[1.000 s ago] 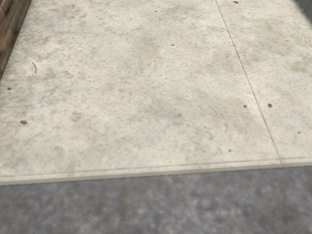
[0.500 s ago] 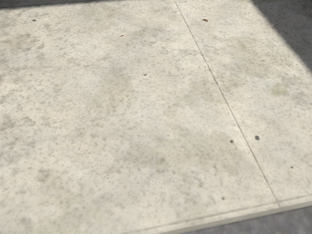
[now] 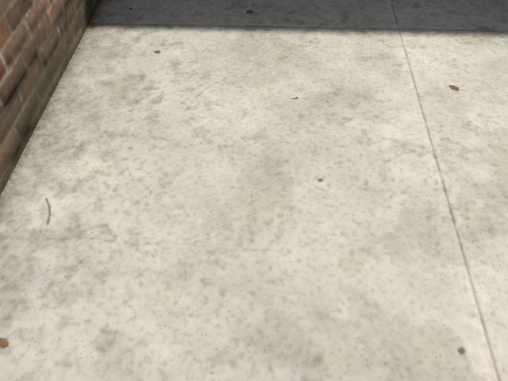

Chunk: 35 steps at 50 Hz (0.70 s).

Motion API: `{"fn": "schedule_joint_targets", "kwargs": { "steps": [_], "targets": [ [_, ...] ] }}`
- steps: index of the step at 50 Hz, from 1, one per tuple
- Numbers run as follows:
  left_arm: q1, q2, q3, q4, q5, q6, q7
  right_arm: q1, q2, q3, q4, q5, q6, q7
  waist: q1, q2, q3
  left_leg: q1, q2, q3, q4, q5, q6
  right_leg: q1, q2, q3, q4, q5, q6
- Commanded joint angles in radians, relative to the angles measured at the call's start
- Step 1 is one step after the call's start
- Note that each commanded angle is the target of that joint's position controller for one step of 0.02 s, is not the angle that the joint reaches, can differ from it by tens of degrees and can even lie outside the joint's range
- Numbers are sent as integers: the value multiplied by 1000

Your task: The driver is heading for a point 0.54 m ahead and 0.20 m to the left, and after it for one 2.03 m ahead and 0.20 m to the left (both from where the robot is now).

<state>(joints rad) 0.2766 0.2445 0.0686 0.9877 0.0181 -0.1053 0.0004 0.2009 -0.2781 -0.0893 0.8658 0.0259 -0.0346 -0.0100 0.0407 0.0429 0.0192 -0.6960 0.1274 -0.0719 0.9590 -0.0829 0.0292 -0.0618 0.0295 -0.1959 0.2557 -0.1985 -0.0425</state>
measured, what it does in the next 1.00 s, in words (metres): walks ahead, turning left: left foot, then right foot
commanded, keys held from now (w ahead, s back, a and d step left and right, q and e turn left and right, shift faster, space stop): w+q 0.68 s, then w+e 0.32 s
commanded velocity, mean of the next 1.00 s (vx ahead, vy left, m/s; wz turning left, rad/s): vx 0.50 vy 0.00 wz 0.40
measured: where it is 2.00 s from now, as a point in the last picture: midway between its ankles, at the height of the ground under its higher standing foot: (217, 198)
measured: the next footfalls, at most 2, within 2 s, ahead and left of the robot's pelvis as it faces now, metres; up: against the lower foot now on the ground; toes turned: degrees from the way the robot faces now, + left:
left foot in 0.24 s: +0.30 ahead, +0.15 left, +0.00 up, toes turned +12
right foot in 0.74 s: +0.63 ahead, +0.04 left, +0.00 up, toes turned +28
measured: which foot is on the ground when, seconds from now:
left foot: up 0.00-0.22, down 0.24-0.74, up 0.76-1.00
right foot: down 0.00-0.26, up 0.28-0.72, down 0.74-1.00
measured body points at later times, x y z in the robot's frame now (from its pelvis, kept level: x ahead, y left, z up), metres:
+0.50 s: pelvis +0.28 +0.08 +0.00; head +0.30 +0.10 +0.45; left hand +0.39 +0.39 -0.10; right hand +0.41 -0.17 -0.11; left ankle +0.26 +0.14 -0.75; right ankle +0.43 -0.09 -0.67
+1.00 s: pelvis +0.56 +0.11 +0.00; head +0.59 +0.12 +0.45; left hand +0.46 +0.37 -0.12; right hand +0.83 -0.04 -0.09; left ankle +0.57 +0.29 -0.70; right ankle +0.59 +0.02 -0.75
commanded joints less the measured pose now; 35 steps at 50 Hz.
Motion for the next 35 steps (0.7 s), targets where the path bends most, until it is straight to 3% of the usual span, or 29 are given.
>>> {"fn": "schedule_joint_targets", "kwargs": {
  "steps": [1, 4, 7, 9, 10, 11, 12, 13, 14, 15, 16, 17, 18, 19, 21, 24, 27, 32, 34, 35],
  "targets": [
    [-74, 151, 27, -72, -4, -11, 18, -35, -14, 3, -65, -6, -10, 20, -19, -83, 48, 31, 11, 30, -148, 139, -3, -65, -268, 62, -154, 247, -118],
    [-11, 175, 35, -57, -16, 6, 24, -141, -2, 14, -114, -7, -11, 40, 23, -61, 81, -5, 1, 77, -251, 134, 10, 39, -300, 25, -134, 278, -116],
    [20, 193, 44, -49, -30, 31, 24, -189, -14, 14, -163, -4, -8, 60, 22, -75, 88, -21, -24, 117, -305, 33, 40, 157, -335, -4, -59, 418, -99],
    [-6, 221, 53, -63, -37, 45, 28, -153, -47, -1, -178, -3, -3, 67, -21, -112, 37, 86, -84, 173, -311, -66, 75, 190, -337, -33, 61, 733, -77],
    [-20, 234, 57, -69, -41, 53, 30, -86, -75, -16, -171, -1, 0, 68, -66, -129, -9, 185, -123, 199, -309, -114, 98, 188, -332, -44, 175, 878, -66],
    [-42, 240, 57, -77, -46, 60, 30, 44, -117, -41, -143, 3, 1, 64, -143, -121, -77, 362, -170, 215, -359, -91, 129, 144, -305, -62, 356, 923, -44],
    [-43, 226, 49, -88, -39, 57, 31, 210, -189, -78, -100, 5, 6, 46, -221, -65, -165, 653, -166, 134, -417, -50, 173, -38, -264, -68, 623, 735, 1],
    [22, 80, 8, -139, 1, 37, 20, 233, -305, -101, -87, 8, 8, 29, -131, 198, -219, 972, 85, -355, -469, -129, 317, -476, -94, -38, 987, -110, 63],
    [-9, 91, -3, -168, -27, -11, 4, 238, -277, -81, -129, -7, -12, 37, -132, 160, -376, 1104, 220, -784, -648, -256, 436, -662, 18, 224, 1168, -417, 64],
    [-126, 154, 14, -198, -67, -40, -7, 220, -200, -58, -124, -16, -27, 43, -167, 71, -276, 1064, 194, -665, -684, -193, 368, -765, -40, 287, 1170, -334, 35],
    [-149, 148, 10, -204, -67, -55, -8, 169, -165, -48, -128, -12, -37, 42, -134, 23, -181, 935, 153, -515, -671, -107, 328, -759, -86, 283, 1091, -244, 13],
    [-142, 147, 14, -188, -42, -57, 0, 92, -134, -39, -143, -10, -41, 41, -86, -42, -123, 789, 109, -407, -672, -8, 294, -692, -124, 283, 998, -185, 16],
    [-125, 164, 25, -180, -28, -45, 3, 42, -103, -27, -160, -16, -43, 37, -52, -34, -99, 684, 78, -336, -688, 84, 275, -615, -149, 286, 930, -148, 22],
    [-111, 166, 30, -180, -24, -29, 1, 26, -99, -23, -171, -21, -43, 33, -31, -23, -90, 621, 63, -312, -710, 122, 272, -564, -156, 287, 894, -127, 33],
    [-117, 138, 27, -190, -10, -7, 2, 42, -125, -28, -171, -13, -46, 21, -20, -29, -72, 548, 46, -262, -732, 194, 277, -540, -150, 266, 801, -93, 67],
    [-228, 108, 15, -229, -3, 4, 7, 87, -158, -36, -165, -9, -42, -1, -49, -12, -30, 492, 4, -199, -746, 177, 251, -556, -118, 249, 591, 74, 104],
    [-325, 88, 4, -260, -13, -3, -3, 118, -156, -36, -158, -7, -33, -8, -90, 32, -10, 451, -39, -170, -734, 58, 200, -488, -70, 241, 370, 256, 104],
    [-383, 132, 12, -302, -27, -21, -21, 171, -145, -35, -136, -1, -22, -11, -109, 60, -10, 540, 4, -278, -640, -19, 174, -440, -40, 273, 236, 247, 78],
    [-345, 156, 21, -298, -29, -33, -26, 161, -148, -37, -142, -4, -15, -17, -82, 88, -18, 579, 22, -331, -578, 10, 163, -392, -35, 272, 217, 156, 54],
    [-272, 163, 26, -275, -26, -39, -28, 147, -134, -31, -142, -8, -12, -18, -46, 102, -39, 597, 19, -315, -535, 66, 151, -328, -33, 244, 190, 161, 33]
  ]
}}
